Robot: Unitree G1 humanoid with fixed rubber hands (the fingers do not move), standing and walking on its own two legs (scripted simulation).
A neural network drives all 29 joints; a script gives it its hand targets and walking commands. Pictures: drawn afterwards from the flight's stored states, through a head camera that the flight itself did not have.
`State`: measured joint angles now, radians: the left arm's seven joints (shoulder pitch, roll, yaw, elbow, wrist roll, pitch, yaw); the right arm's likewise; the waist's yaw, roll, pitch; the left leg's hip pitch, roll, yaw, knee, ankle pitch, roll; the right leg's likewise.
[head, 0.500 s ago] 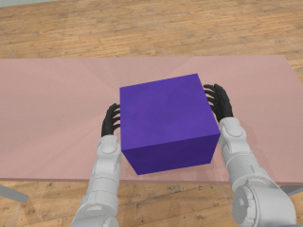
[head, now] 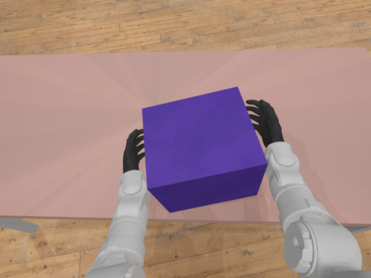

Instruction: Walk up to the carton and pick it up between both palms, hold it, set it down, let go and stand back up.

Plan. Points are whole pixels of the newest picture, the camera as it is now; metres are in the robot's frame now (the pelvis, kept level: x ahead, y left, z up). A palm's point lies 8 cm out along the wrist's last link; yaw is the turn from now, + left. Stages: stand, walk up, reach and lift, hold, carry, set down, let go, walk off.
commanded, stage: set down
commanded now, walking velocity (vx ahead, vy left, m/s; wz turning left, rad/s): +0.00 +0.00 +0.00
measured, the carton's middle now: (201, 153) +0.40 +0.01 -0.04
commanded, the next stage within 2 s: none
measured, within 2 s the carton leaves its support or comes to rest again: rests again in 1.18 s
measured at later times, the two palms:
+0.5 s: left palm (133, 166) +0.36 +0.17 -0.02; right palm (270, 135) +0.42 -0.14 +0.01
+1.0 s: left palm (134, 167) +0.36 +0.17 -0.02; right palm (270, 136) +0.42 -0.14 +0.01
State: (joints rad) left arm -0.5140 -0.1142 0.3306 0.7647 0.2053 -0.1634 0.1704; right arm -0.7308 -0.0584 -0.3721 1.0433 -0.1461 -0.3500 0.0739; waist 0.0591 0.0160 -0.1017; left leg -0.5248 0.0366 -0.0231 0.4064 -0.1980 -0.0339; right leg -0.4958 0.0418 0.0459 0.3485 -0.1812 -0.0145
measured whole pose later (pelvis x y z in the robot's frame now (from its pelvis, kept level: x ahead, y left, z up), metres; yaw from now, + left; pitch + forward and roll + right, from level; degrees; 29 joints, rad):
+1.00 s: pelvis -0.01 +0.00 +0.00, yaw +0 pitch +21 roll -1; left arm -0.58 -0.11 0.41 0.92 0.24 -0.33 0.17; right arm -0.77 -0.07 -0.41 1.10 -0.21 -0.41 0.08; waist 0.06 0.02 -0.12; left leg -0.58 0.04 -0.01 0.41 -0.19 -0.03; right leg -0.56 0.04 0.05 0.38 -0.18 -0.01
